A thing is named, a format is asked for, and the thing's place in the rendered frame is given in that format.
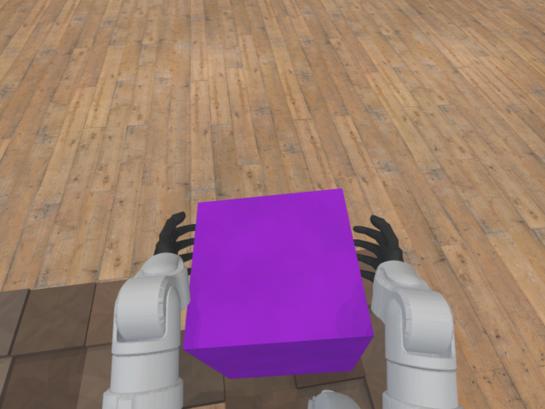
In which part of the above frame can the robot left forearm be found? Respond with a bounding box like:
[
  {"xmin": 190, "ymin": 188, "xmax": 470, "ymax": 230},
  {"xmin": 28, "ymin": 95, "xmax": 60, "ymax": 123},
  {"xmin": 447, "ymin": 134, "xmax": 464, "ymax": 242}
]
[{"xmin": 102, "ymin": 252, "xmax": 191, "ymax": 409}]

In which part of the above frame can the robot right thigh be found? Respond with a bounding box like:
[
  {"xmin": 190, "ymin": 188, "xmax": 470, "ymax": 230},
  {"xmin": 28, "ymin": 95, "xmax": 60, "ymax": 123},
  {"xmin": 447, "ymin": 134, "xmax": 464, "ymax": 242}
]
[{"xmin": 307, "ymin": 392, "xmax": 360, "ymax": 409}]

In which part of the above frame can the left robot hand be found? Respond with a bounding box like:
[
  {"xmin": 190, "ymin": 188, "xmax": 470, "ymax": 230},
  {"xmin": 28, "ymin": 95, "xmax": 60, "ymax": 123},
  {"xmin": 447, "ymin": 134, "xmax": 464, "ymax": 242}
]
[{"xmin": 154, "ymin": 211, "xmax": 196, "ymax": 275}]

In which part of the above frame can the carton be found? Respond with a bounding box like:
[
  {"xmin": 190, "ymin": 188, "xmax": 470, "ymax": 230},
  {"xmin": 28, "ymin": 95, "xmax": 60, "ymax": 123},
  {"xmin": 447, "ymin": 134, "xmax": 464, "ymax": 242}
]
[{"xmin": 183, "ymin": 188, "xmax": 374, "ymax": 379}]

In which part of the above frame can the right robot hand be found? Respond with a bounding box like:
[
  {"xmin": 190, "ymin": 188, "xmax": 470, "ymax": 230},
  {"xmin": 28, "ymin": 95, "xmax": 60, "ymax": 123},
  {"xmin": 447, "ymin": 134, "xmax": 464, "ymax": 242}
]
[{"xmin": 353, "ymin": 215, "xmax": 404, "ymax": 283}]

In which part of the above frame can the robot right forearm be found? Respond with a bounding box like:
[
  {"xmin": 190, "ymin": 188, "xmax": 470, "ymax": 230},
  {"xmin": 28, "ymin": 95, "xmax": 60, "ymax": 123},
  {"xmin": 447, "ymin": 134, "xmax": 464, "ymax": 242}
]
[{"xmin": 371, "ymin": 261, "xmax": 464, "ymax": 409}]

